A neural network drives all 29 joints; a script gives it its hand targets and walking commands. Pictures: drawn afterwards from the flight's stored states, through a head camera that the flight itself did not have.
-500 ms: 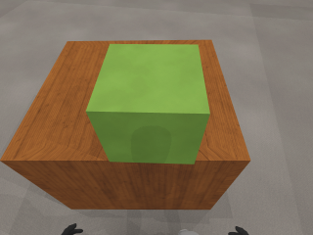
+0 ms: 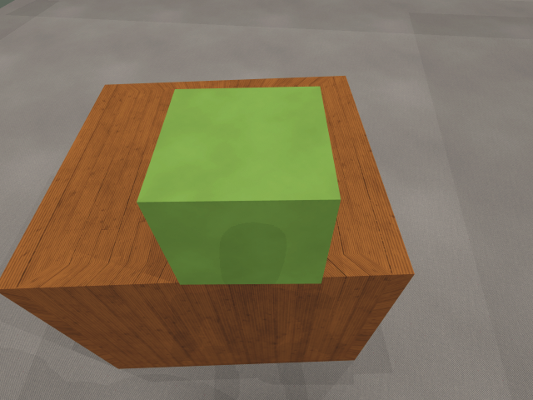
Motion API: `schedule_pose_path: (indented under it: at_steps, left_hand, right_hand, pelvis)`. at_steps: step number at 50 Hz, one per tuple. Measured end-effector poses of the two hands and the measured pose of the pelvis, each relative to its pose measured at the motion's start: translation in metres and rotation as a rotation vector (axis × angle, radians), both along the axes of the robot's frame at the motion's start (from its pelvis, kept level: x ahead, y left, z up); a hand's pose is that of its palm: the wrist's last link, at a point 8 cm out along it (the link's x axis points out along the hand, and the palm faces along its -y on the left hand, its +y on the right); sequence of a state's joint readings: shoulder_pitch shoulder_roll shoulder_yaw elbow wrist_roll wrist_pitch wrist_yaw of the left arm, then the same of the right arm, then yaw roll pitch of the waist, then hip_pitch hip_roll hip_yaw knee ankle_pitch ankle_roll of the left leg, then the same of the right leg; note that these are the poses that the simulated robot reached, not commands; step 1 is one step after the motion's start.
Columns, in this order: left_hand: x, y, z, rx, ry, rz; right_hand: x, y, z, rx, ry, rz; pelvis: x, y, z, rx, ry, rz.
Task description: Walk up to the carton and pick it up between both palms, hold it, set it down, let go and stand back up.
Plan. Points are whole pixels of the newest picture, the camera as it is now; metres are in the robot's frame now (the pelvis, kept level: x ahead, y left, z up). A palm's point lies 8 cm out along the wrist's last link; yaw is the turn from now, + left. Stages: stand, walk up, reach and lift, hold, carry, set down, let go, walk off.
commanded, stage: walk up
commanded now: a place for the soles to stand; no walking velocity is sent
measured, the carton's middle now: (248, 187) +0.49 +0.04 +0.01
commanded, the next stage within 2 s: none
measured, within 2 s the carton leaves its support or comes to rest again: neither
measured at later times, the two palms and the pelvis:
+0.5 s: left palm out of the picture +0.08 +0.38 -0.13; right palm out of the picture -0.01 -0.15 -0.13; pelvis -0.02 +0.11 -0.01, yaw -6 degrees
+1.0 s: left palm out of the picture +0.07 +0.33 -0.13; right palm out of the picture -0.01 -0.14 -0.13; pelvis +0.00 +0.10 +0.00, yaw -5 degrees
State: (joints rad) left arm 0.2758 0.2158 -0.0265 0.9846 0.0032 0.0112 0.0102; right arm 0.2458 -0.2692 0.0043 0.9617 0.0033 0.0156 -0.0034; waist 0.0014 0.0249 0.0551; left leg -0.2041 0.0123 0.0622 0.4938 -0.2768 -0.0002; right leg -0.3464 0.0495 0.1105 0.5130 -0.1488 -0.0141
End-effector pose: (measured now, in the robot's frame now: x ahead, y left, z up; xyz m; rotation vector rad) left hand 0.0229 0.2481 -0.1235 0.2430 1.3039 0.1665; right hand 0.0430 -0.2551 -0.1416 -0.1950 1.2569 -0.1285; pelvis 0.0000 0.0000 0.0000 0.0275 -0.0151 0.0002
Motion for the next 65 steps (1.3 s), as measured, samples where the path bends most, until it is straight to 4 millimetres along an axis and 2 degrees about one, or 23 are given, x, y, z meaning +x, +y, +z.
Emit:
schedule_pose_path:
  at_steps: [8, 11, 14, 18, 22, 25, 28, 32, 37, 43, 52, 57, 65]
  left_hand:
    - [0.032, 0.013, 0.001, 0.028, -0.079, -0.036]
    - [0.037, 0.029, 0.003, 0.053, -0.096, -0.045]
    - [0.037, 0.052, 0.004, 0.073, -0.094, -0.052]
    - [0.042, 0.088, -0.002, 0.070, -0.104, -0.074]
    - [0.051, 0.122, -0.010, 0.065, -0.117, -0.107]
    - [0.052, 0.136, -0.006, 0.057, -0.113, -0.114]
    - [0.047, 0.143, -0.004, 0.042, -0.088, -0.118]
    - [0.031, 0.140, -0.011, 0.019, 0.000, -0.139]
    - [0.028, 0.114, -0.016, -0.019, 0.042, -0.153]
    - [0.040, 0.091, -0.013, -0.055, -0.011, -0.141]
    - [0.048, 0.086, -0.010, -0.039, -0.067, -0.116]
    - [0.035, 0.086, -0.009, -0.029, -0.051, -0.091]
    - [0.001, 0.087, -0.011, -0.028, 0.021, -0.039]
  right_hand:
    - [-0.010, 0.000, 0.000, -0.032, 0.058, -0.009]
    - [-0.011, 0.002, 0.001, -0.059, 0.061, -0.012]
    - [-0.010, 0.013, 0.005, -0.076, 0.032, -0.024]
    - [-0.017, 0.040, 0.004, -0.085, -0.006, -0.041]
    - [-0.039, 0.080, 0.001, -0.073, -0.012, -0.090]
    - [-0.054, 0.108, 0.008, -0.045, 0.007, -0.129]
    - [-0.061, 0.129, 0.015, -0.024, 0.020, -0.134]
    - [-0.063, 0.143, 0.016, -0.007, 0.013, -0.148]
    - [-0.070, 0.145, 0.008, 0.013, 0.049, -0.169]
    - [-0.067, 0.133, 0.007, 0.009, 0.062, -0.137]
    - [-0.047, 0.109, 0.010, -0.024, 0.011, -0.093]
    - [-0.046, 0.104, 0.008, -0.023, 0.017, -0.070]
    - [-0.055, 0.105, 0.007, -0.014, 0.065, -0.038]
  pelvis:
    - [0.002, 0.012, -0.002, -0.001, 0.012, -0.023]
    - [-0.004, 0.027, -0.003, 0.007, 0.018, -0.047]
    - [-0.013, 0.045, -0.003, 0.015, 0.022, -0.056]
    - [-0.020, 0.076, -0.009, 0.004, 0.020, -0.062]
    - [-0.024, 0.103, -0.016, -0.014, -0.004, -0.086]
    - [-0.020, 0.112, -0.008, -0.033, -0.003, -0.097]
    - [-0.015, 0.116, 0.000, -0.029, 0.008, -0.113]
    - [-0.010, 0.120, 0.002, -0.018, 0.020, -0.129]
    - [-0.003, 0.117, 0.000, -0.028, 0.011, -0.127]
    - [0.001, 0.111, 0.002, -0.031, 0.001, -0.101]
    - [-0.001, 0.098, 0.002, -0.029, -0.015, -0.075]
    - [-0.005, 0.094, 0.003, -0.032, -0.019, -0.058]
    - [-0.008, 0.090, 0.004, -0.035, -0.018, -0.028]
